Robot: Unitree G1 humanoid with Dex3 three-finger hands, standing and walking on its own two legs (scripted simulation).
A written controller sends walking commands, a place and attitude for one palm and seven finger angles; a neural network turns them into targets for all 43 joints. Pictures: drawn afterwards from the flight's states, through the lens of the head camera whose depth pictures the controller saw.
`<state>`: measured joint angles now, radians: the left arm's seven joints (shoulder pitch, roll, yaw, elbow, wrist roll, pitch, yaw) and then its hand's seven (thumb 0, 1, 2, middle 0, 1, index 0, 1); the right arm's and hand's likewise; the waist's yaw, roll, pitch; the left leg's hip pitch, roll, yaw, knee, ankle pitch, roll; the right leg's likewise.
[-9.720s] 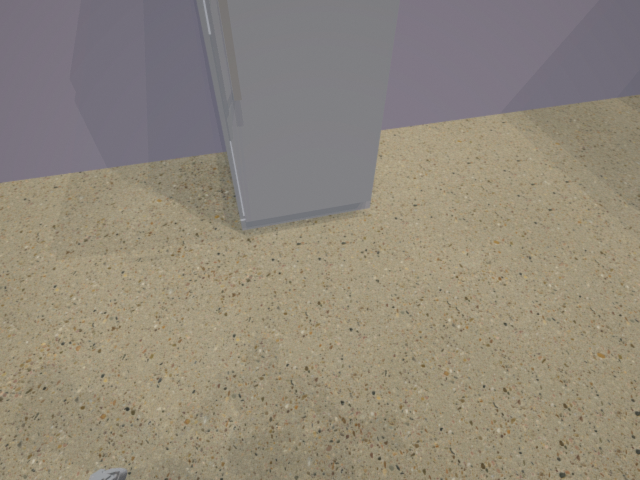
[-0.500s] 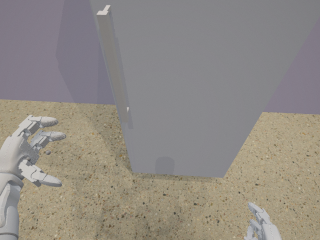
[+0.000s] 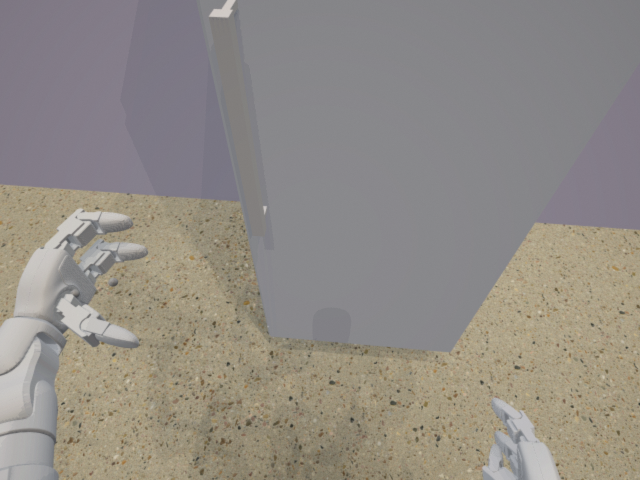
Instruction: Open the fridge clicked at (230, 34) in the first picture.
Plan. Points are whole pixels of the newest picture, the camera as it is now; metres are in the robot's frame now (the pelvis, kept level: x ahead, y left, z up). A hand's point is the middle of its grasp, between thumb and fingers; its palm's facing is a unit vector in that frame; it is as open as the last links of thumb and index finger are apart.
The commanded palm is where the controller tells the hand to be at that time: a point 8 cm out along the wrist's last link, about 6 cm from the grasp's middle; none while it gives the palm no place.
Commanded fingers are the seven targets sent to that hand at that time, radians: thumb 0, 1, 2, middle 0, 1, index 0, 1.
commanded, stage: move the hooked fingers beside the handle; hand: left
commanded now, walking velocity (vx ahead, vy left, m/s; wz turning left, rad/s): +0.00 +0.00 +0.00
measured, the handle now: (248, 141) +0.56 +0.16 +0.11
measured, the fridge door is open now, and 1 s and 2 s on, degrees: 0 0 0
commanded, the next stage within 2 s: none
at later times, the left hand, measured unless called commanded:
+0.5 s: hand (152, 233) +0.38 +0.25 +0.09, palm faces -0.01 -1.00 +0.00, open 13.9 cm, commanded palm +0.36 +0.30 +0.09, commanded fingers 0.00 -0.50 0.30 -0.30 -1.20 -0.30 -1.20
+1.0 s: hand (175, 203) +0.43 +0.24 +0.09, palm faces -0.02 -1.00 -0.01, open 13.9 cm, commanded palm +0.42 +0.29 +0.09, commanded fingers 0.00 -0.50 0.30 -0.30 -1.20 -0.30 -1.20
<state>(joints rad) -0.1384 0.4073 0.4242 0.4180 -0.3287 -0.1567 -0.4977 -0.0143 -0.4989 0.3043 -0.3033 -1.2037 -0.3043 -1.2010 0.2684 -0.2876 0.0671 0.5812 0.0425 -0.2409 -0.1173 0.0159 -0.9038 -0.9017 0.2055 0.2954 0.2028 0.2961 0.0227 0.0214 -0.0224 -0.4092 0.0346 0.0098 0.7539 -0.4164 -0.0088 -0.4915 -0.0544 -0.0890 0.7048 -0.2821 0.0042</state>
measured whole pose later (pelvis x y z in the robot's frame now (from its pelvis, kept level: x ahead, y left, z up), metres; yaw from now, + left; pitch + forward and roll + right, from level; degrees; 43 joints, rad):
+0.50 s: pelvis +0.01 +0.00 +0.00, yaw -1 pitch +9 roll -1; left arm -0.40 0.46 0.43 0.69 -0.27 -0.19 -0.47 -0.01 -0.50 0.30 -0.30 -1.20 -0.30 -1.20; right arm 0.33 -0.30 0.06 0.59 0.04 -0.15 -0.09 0.02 -0.90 -0.90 0.21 0.30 0.20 0.30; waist -0.03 0.01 -0.04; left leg -0.50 0.04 0.03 0.77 -0.42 -0.01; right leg -0.59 -0.05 -0.07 0.73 -0.29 0.01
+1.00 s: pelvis +0.01 +0.00 -0.01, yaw -1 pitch +12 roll -1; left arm -0.63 0.50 0.42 0.93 -0.22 -0.27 -0.44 -0.01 -0.50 0.30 -0.30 -1.20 -0.30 -1.20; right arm 0.35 -0.30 0.05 0.59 0.03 -0.07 -0.07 0.01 -0.91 -0.90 0.21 0.30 0.20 0.30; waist -0.06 0.01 -0.06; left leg -0.58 0.04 0.02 0.81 -0.44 -0.01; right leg -0.67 -0.04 -0.07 0.75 -0.29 0.00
